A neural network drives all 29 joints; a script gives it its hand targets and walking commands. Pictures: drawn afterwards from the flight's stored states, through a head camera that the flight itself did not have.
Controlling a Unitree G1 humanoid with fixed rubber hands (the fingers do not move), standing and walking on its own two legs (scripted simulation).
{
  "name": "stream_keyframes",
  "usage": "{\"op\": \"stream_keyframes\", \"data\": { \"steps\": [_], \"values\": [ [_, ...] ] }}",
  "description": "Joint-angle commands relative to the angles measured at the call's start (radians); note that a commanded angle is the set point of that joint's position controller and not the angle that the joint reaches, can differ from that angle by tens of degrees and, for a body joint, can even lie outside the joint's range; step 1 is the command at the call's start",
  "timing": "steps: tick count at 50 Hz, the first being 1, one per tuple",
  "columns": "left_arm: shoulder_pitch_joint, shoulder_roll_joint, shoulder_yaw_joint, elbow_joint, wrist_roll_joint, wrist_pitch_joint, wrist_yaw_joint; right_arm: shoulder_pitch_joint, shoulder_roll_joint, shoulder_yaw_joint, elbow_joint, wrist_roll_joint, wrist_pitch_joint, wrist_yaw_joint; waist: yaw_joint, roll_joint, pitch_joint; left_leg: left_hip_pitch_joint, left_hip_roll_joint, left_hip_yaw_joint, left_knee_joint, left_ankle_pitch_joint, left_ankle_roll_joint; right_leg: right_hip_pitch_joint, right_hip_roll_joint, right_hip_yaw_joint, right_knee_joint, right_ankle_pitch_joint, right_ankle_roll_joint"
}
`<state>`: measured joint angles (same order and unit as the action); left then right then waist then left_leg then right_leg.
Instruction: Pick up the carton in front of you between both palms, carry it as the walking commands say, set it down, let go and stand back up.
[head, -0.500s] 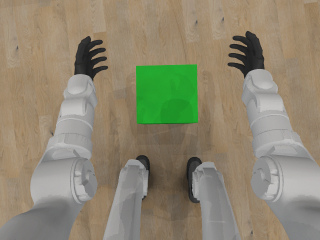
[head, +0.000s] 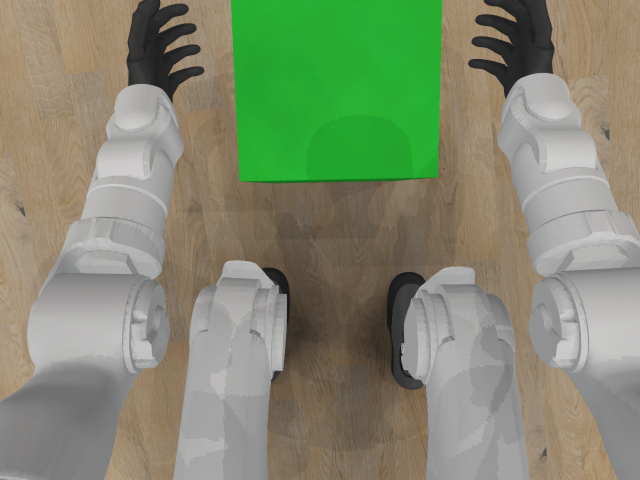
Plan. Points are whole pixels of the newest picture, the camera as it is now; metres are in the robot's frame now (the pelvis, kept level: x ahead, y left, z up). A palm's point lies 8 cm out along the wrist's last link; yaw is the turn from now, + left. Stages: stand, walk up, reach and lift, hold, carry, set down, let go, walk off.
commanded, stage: reach and lift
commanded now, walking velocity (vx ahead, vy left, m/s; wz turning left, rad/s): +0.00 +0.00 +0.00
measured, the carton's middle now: (334, 105) +0.51 +0.02 -0.29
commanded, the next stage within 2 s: none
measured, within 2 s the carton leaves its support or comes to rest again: leaves its support in 0.96 s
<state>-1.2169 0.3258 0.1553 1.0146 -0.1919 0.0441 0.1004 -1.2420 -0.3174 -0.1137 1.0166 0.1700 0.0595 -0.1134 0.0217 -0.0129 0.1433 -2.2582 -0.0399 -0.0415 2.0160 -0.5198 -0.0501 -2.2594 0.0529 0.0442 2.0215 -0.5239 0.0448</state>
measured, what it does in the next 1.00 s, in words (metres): stands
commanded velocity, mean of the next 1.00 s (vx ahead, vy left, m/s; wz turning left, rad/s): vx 0.00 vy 0.00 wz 0.00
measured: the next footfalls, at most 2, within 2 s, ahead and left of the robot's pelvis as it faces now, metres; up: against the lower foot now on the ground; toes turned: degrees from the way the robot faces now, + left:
none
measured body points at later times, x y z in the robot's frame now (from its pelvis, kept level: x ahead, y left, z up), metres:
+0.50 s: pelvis +0.00 +0.00 -0.04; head +0.37 +0.00 +0.22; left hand +0.52 +0.19 -0.23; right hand +0.54 -0.16 -0.23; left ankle +0.12 +0.13 -0.38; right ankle +0.11 -0.12 -0.38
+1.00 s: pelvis +0.00 +0.00 -0.04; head +0.36 +0.00 +0.23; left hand +0.53 +0.17 -0.22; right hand +0.55 -0.14 -0.22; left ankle +0.12 +0.13 -0.38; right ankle +0.11 -0.13 -0.38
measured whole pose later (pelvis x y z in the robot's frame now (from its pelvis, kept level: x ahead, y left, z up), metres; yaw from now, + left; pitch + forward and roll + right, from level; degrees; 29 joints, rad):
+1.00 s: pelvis +0.00 +0.00 -0.04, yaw +0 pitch +37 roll +1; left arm -1.37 0.25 0.12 1.12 -0.20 0.07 0.17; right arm -1.42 -0.27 -0.07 1.17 0.17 0.07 -0.17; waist 0.02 0.00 0.29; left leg -2.29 -0.05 -0.04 2.18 -0.55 -0.05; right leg -2.29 0.06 0.05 2.20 -0.56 0.05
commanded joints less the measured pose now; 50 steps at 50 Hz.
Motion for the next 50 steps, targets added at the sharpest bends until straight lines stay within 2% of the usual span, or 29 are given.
{"op": "stream_keyframes", "data": {
  "steps": [1, 5, 8, 10, 16, 20, 26, 32, 36, 37, 39, 42, 46, 50],
  "values": [
    [-0.271, 0.129, -0.004, -0.016, -0.01, -0.03, 0.005, -0.28, -0.117, 0.005, -0.013, 0.015, -0.031, -0.002, 0.013, 0.002, -1.008, 0.528, 0.03, 0.084, -0.127, 0.137, -0.004, 0.537, -0.025, -0.076, -0.119, 0.119, 0.001],
    [-0.332, 0.151, -0.029, 0.029, -0.032, -0.053, 0.008, -0.345, -0.142, 0.033, 0.03, 0.042, -0.056, -0.004, 0.011, 0.005, -1.007, 0.534, 0.036, 0.073, -0.071, 0.164, -0.002, 0.531, -0.032, -0.068, -0.064, 0.146, 0.001],
    [-0.359, 0.174, -0.051, 0.01, -0.057, -0.069, 0.017, -0.374, -0.161, 0.058, 0.006, 0.07, -0.072, -0.014, 0.013, 0.002, -1.106, 0.584, 0.036, 0.075, -0.035, 0.223, -0.001, 0.589, -0.033, -0.07, -0.027, 0.209, 0.001],
    [-0.392, 0.176, -0.053, -0.019, -0.066, -0.074, 0.024, -0.413, -0.171, 0.063, -0.025, 0.072, -0.075, -0.016, 0.017, -0.001, -1.093, 0.568, 0.03, 0.077, -0.031, 0.229, 0.0, 0.57, -0.031, -0.072, -0.014, 0.215, -0.002],
    [-0.325, 0.117, -0.088, -0.021, -0.092, -0.07, 0.038, -0.356, -0.154, 0.092, -0.016, 0.087, -0.074, -0.011, 0.011, -0.011, -1.134, 0.624, 0.013, 0.078, 0.002, 0.333, 0.0, 0.617, -0.021, -0.08, 0.015, 0.308, -0.004],
    [-0.275, 0.094, -0.073, 0.027, -0.07, -0.069, 0.032, -0.3, -0.117, 0.077, 0.04, 0.068, -0.072, -0.005, 0.014, -0.017, -1.02, 0.538, 0.009, 0.078, -0.005, 0.292, -0.004, 0.556, -0.018, -0.072, 0.007, 0.279, -0.002],
    [-0.294, 0.094, -0.056, 0.013, -0.045, -0.079, 0.031, -0.318, -0.11, 0.061, 0.037, 0.053, -0.084, -0.01, 0.017, -0.005, -0.996, 0.513, 0.01, 0.076, -0.013, 0.278, -0.001, 0.53, -0.015, -0.065, -0.002, 0.261, -0.006],
    [-0.377, -0.018, -0.133, -0.011, -0.086, -0.082, 0.038, -0.393, -0.022, 0.128, 0.017, 0.079, -0.089, -0.017, 0.006, -0.001, -1.017, 0.544, -0.003, 0.074, -0.026, 0.246, 0.003, 0.549, -0.005, -0.067, -0.024, 0.229, -0.011],
    [-0.377, -0.053, -0.113, 0.05, -0.058, -0.085, 0.048, -0.404, 0.011, 0.105, 0.048, 0.039, -0.093, -0.03, -0.001, -0.009, -0.976, 0.534, -0.019, 0.076, -0.036, 0.214, 0.004, 0.55, 0.005, -0.065, -0.037, 0.199, -0.01],
    [-0.442, -0.178, -0.17, 0.013, -0.076, -0.091, 0.03, -0.461, 0.134, 0.165, 0.022, 0.056, -0.097, -0.014, 0.002, -0.013, -0.975, 0.535, -0.028, 0.073, -0.037, 0.223, 0.012, 0.551, 0.014, -0.068, -0.039, 0.203, -0.014],
    [-0.56, -0.387, -0.227, 0.012, -0.075, -0.089, -0.015, -0.567, 0.367, 0.224, 0.034, 0.061, -0.095, 0.029, 0.005, -0.014, -0.973, 0.517, -0.041, 0.073, -0.024, 0.233, 0.015, 0.54, 0.03, -0.069, -0.028, 0.215, -0.018],
    [-0.715, -0.717, -0.265, -0.013, -0.03, -0.055, -0.103, -0.706, 0.698, 0.258, 0.024, 0.026, -0.068, 0.121, 0.007, -0.011, -0.954, 0.499, -0.068, 0.083, -0.011, 0.22, 0.017, 0.489, 0.056, -0.078, -0.01, 0.193, -0.022],
    [-0.759, -0.912, -0.254, -0.09, -0.004, -0.011, -0.173, -0.732, 0.915, 0.24, -0.032, -0.005, -0.027, 0.189, 0.003, -0.027, -0.99, 0.505, -0.092, 0.108, 0.01, 0.245, 0.019, 0.49, 0.079, -0.104, 0.011, 0.229, -0.024],
    [-0.778, -1.036, -0.318, -0.224, -0.041, 0.015, -0.187, -0.742, 1.052, 0.292, -0.164, 0.044, -0.002, 0.203, 0.018, -0.016, -1.244, 0.639, -0.099, 0.135, 0.029, 0.388, 0.013, 0.615, 0.096, -0.122, 0.032, 0.369, -0.019]
  ]
}}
